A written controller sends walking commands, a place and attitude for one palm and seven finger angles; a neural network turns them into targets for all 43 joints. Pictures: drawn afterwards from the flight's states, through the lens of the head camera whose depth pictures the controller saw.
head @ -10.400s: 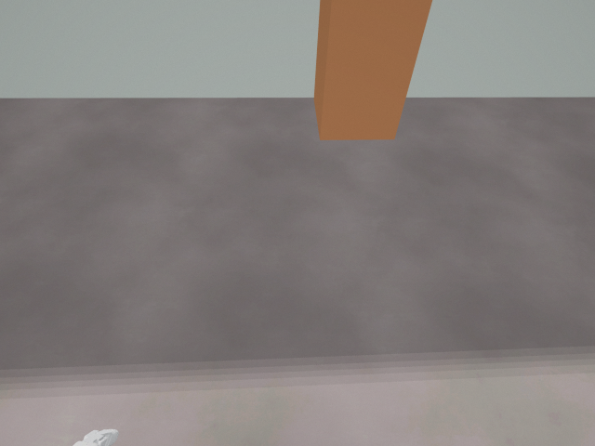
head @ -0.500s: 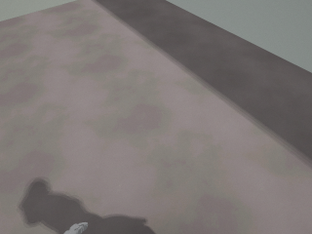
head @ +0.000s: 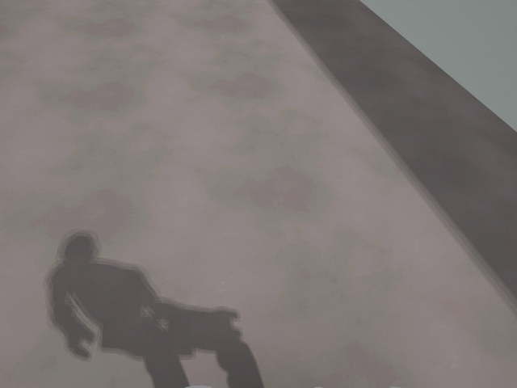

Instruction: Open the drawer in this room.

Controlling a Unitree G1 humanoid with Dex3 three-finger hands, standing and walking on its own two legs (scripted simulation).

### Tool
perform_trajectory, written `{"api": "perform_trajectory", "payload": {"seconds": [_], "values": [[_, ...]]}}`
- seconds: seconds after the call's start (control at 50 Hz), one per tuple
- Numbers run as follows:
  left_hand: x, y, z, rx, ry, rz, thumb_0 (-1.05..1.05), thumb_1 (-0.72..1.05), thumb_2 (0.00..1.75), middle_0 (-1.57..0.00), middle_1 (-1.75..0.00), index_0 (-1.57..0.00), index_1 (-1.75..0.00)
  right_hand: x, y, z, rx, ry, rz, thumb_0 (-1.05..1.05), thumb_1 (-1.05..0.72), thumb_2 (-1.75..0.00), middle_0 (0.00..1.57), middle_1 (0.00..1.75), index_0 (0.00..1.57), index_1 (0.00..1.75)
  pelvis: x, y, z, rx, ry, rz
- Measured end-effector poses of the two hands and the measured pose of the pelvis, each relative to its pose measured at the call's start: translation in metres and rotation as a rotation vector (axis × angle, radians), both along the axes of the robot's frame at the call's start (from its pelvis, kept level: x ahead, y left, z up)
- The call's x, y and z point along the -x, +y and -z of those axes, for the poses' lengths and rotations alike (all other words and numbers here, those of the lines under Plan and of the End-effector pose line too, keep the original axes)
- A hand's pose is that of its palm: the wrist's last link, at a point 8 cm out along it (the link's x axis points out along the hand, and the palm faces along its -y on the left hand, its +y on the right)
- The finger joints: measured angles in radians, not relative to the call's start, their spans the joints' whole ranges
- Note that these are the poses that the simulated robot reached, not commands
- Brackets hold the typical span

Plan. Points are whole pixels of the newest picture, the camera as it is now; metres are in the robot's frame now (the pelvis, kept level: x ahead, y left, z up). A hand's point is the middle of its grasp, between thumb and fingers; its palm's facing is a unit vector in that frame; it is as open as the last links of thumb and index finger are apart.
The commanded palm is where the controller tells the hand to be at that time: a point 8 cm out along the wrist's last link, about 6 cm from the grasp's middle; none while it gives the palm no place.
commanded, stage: turn or walk to find it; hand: left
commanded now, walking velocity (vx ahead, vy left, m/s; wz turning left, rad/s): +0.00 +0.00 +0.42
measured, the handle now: out of the picture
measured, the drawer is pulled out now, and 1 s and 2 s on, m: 0.00 0.00 0.00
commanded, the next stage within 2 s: none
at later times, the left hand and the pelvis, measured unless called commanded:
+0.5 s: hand out of the picture +0.04 +0.16 -0.13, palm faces +0.21 -0.94 -0.27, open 7.3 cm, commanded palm none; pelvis -0.02 -0.04 +0.01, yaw +12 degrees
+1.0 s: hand out of the picture -0.12 +0.20 -0.17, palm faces +0.46 -0.85 -0.25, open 7.3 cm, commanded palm none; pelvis -0.06 -0.01 +0.01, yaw +25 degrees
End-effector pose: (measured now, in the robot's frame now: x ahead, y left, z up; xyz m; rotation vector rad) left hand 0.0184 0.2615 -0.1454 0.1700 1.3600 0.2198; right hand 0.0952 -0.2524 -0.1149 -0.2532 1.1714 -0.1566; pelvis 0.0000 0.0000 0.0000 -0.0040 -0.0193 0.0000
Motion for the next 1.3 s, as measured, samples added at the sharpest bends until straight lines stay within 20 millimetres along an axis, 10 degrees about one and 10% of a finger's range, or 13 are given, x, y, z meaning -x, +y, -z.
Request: {"api": "perform_trajectory", "payload": {"seconds": [0.22,0.42,0.66,0.94,1.1,1.3], "values": [[-0.011,0.006,-0.025,-0.010,-0.104,-0.047,0.01,0.91,0.89,-0.20,-0.30,-0.20,-0.30,0.000,0.023,-0.008,-0.040,0.001,-0.063,0.00,-0.91,-0.89,0.21,0.30,0.20,0.30,0.007,0.002,-0.016,0.014,0.010,-0.083],[-0.023,-0.040,-0.037,-0.056,-0.230,-0.057,0.01,0.91,0.89,-0.20,-0.30,-0.20,-0.30,0.028,-0.016,0.028,-0.092,0.094,-0.067,0.00,-0.91,-0.89,0.21,0.30,0.20,0.30,0.017,-0.035,-0.003,-0.011,0.010,-0.173],[0.049,-0.068,-0.040,-0.039,-0.151,-0.209,0.01,0.91,0.89,-0.20,-0.30,-0.21,-0.30,0.024,-0.038,0.019,-0.052,0.183,-0.174,0.00,-0.91,-0.89,0.20,0.30,0.20,0.29,0.026,-0.049,-0.014,-0.036,0.001,-0.304],[0.161,-0.027,-0.005,-0.004,0.004,-0.416,0.01,0.91,0.89,-0.20,-0.30,-0.20,-0.30,-0.034,0.046,-0.003,-0.006,0.001,-0.405,0.00,-0.91,-0.89,0.20,0.30,0.20,0.29,0.055,-0.016,-0.004,-0.001,0.003,-0.415],[0.155,-0.023,-0.024,-0.034,-0.073,-0.447,0.01,0.91,0.89,-0.20,-0.30,-0.20,-0.30,-0.034,0.062,-0.003,-0.045,0.008,-0.462,0.00,-0.91,-0.89,0.21,0.30,0.20,0.30,0.059,-0.018,-0.014,0.006,0.010,-0.473],[0.130,-0.059,-0.038,-0.101,-0.181,-0.468,0.01,0.91,0.89,-0.20,-0.30,-0.20,-0.30,-0.035,0.026,0.028,-0.079,0.092,-0.484,0.00,-0.91,-0.89,0.21,0.30,0.20,0.30,0.052,-0.050,-0.004,-0.013,0.014,-0.572]]}}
